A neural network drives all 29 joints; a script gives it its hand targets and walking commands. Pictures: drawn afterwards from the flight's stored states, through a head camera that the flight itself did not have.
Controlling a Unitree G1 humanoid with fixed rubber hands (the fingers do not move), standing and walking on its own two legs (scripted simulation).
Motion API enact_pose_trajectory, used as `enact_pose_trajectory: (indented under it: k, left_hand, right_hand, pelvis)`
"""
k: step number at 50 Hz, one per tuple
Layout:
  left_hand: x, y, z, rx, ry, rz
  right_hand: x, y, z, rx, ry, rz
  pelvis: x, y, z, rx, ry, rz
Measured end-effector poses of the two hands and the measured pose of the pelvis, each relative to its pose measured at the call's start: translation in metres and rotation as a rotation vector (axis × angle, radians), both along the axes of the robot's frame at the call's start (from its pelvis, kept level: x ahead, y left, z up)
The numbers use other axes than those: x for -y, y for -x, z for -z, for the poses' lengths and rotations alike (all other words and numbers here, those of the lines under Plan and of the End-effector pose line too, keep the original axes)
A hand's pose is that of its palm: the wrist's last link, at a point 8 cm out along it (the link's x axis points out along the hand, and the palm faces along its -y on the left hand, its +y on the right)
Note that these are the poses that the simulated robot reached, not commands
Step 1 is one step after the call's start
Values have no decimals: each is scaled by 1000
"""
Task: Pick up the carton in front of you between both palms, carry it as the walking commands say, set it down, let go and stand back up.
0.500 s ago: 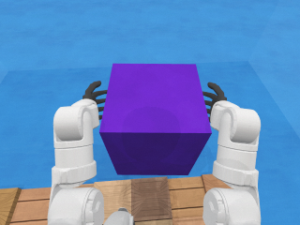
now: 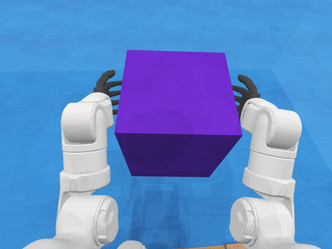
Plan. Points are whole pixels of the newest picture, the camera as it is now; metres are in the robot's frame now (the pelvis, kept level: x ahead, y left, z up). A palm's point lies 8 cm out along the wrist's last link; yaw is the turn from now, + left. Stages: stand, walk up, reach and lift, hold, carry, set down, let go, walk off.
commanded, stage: carry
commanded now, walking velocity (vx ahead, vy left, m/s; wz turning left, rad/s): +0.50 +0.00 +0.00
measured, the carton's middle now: (173, 121) +0.40 +0.01 +0.07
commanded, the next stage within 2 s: none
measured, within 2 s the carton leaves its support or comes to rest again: neither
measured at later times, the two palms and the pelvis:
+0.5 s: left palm (113, 46) +0.70 +0.22 +0.06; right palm (201, 56) +0.68 -0.07 +0.06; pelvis +0.33 +0.09 -0.05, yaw -1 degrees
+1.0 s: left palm (115, 7) +0.98 +0.27 +0.06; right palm (186, 10) +1.01 -0.02 +0.06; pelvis +0.65 +0.09 -0.04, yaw +3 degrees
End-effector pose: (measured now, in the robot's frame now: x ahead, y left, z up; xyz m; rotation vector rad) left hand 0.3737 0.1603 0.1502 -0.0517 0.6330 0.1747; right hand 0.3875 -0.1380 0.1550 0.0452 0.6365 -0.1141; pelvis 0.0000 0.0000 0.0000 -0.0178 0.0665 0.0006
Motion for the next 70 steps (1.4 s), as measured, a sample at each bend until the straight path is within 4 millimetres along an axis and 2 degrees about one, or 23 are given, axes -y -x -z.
enact_pose_trajectory:
  k: [6,9,12,14,16,21,25,32,40,43,46,50,55,58,61,64,67,70]
  left_hand:
    - [-44,-68,-20,-17,-8,-76]
    - [-61,-112,-20,-17,-20,-73]
    - [-73,-162,-10,-11,-25,-42]
    - [-76,-200,4,-1,-30,5]
    - [-75,-232,23,-23,-19,45]
    - [-65,-289,70,-163,-7,114]
    - [-64,-331,92,-200,3,126]
    - [-69,-410,106,-136,28,92]
    - [-81,-517,104,-48,-13,29]
    - [-95,-544,108,-92,-38,-1]
    - [-106,-566,109,-138,-29,-28]
    - [-114,-607,95,-129,-31,-39]
    - [-118,-668,75,-94,-32,-26]
    - [-121,-704,72,-76,-23,-12]
    - [-128,-737,80,-61,-2,-2]
    - [-138,-769,98,-51,20,11]
    - [-144,-791,115,-104,30,30]
    - [-145,-809,120,-142,35,40]
  right_hand:
    - [-46,-95,-22,-13,19,-97]
    - [-63,-139,-21,-12,23,-102]
    - [-74,-181,-11,-5,36,-82]
    - [-76,-206,0,5,60,-51]
    - [-74,-225,18,-18,86,-23]
    - [-67,-259,67,-161,66,37]
    - [-66,-293,91,-198,44,75]
    - [-71,-375,105,-133,27,83]
    - [-82,-506,107,-45,25,-4]
    - [-95,-547,113,-86,36,-62]
    - [-108,-579,111,-129,55,-99]
    - [-116,-622,99,-121,52,-108]
    - [-118,-671,87,-88,26,-69]
    - [-121,-698,86,-71,10,-30]
    - [-128,-725,92,-59,-6,10]
    - [-138,-752,104,-50,-9,46]
    - [-144,-768,116,-101,11,65]
    - [-145,-784,119,-140,21,72]
  pelvis:
    - [-10,-83,-8,-28,-23,-7]
    - [-23,-129,2,-25,-2,-12]
    - [-41,-181,25,-2,26,-6]
    - [-54,-214,48,16,43,7]
    - [-63,-237,59,17,23,3]
    - [-83,-285,56,8,29,9]
    - [-93,-325,50,-12,29,16]
    - [-99,-412,48,-34,28,-1]
    - [-92,-541,68,-1,0,-35]
    - [-89,-575,64,4,4,-34]
    - [-86,-608,53,4,-14,-38]
    - [-89,-652,41,-5,-34,-43]
    - [-105,-713,34,-20,-46,-36]
    - [-118,-755,35,-22,-44,-32]
    - [-133,-801,42,-17,-37,-25]
    - [-148,-847,55,-5,-44,5]
    - [-157,-878,51,-6,-40,24]
    - [-163,-908,42,-6,-23,31]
